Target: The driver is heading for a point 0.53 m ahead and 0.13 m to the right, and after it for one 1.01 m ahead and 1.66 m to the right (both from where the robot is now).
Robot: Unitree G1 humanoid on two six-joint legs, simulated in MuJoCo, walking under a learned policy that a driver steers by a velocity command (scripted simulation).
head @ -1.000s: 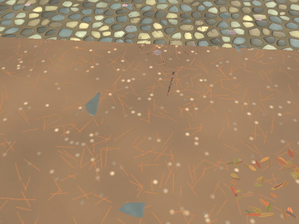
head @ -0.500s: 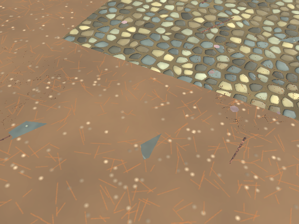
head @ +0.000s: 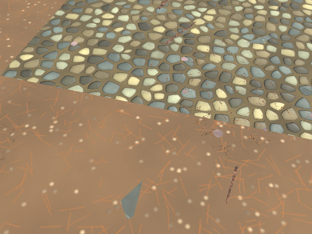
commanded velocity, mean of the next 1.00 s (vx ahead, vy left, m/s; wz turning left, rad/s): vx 0.35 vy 0.00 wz -0.55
